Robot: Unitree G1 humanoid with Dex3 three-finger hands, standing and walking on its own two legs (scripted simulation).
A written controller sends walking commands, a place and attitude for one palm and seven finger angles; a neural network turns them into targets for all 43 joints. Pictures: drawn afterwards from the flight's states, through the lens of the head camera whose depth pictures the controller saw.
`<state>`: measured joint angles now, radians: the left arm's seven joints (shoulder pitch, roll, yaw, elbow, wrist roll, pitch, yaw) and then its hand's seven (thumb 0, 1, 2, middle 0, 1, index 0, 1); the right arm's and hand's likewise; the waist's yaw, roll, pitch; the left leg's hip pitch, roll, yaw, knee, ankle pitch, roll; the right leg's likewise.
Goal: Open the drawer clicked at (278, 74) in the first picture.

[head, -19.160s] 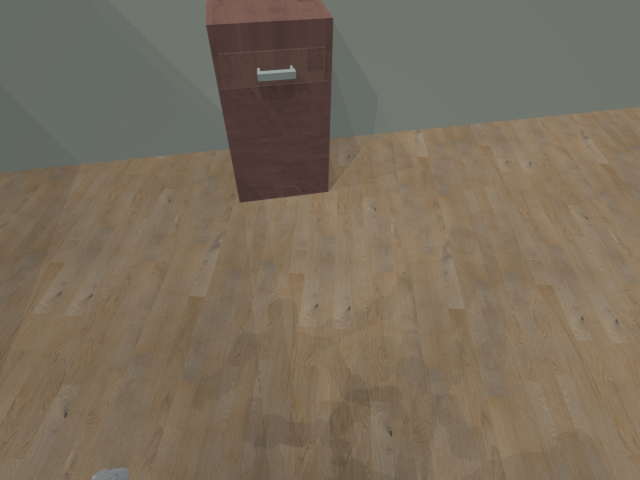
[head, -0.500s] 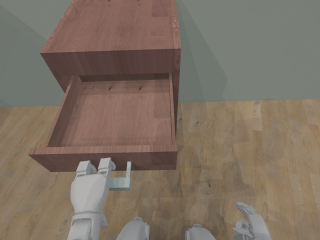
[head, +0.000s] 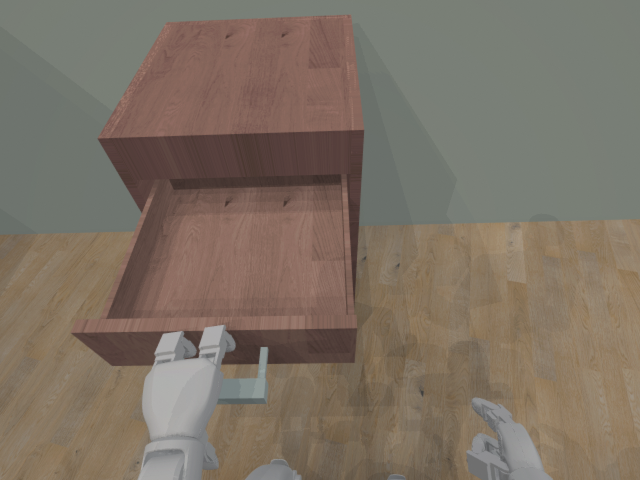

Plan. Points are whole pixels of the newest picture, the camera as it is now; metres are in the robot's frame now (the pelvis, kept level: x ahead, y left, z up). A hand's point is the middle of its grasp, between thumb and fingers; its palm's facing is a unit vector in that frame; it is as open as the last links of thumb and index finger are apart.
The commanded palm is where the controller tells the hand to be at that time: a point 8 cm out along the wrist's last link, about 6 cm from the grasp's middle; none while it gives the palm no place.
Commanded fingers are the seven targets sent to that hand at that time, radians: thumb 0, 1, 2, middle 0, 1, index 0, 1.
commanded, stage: lift the hand off the handle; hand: left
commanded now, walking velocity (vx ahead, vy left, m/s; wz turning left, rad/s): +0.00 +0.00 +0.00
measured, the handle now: (218, 373) +0.27 +0.17 -0.07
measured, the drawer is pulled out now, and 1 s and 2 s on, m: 0.30 0.30 0.30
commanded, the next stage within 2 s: draw the hand back to the body in 1.60 s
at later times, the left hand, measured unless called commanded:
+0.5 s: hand (196, 388) +0.23 +0.17 +0.00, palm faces +0.03 -0.13 -0.99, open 13.8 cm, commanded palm +0.20 +0.17 +0.06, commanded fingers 0.00 -0.50 0.30 -0.30 -1.20 -0.30 -1.20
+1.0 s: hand (183, 379) +0.23 +0.18 +0.04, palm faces +0.04 -0.14 -0.99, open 13.9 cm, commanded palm +0.20 +0.18 +0.10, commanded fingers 0.00 -0.50 0.30 -0.30 -1.20 -0.30 -1.20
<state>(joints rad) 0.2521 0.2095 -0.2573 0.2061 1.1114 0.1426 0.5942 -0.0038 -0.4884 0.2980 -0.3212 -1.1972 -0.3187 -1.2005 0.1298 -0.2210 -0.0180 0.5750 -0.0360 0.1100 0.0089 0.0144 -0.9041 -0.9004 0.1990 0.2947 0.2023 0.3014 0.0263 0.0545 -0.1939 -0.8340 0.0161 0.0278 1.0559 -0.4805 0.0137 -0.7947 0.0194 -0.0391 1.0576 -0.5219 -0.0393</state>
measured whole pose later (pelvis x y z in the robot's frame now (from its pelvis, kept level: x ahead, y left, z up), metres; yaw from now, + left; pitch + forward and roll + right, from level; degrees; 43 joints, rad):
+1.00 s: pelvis +0.01 -0.01 +0.03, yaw +0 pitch +8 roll +1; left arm 0.32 0.27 -0.21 0.02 1.05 0.11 0.45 0.00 -0.49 0.30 -0.32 -1.20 -0.32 -1.20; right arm 0.13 -0.23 -0.01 0.57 -0.01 0.10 0.02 0.02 -0.90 -0.90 0.20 0.29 0.20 0.30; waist 0.05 0.06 -0.13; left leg -0.57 0.02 0.03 0.83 -0.40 0.00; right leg -0.55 0.03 -0.03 0.86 -0.45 -0.05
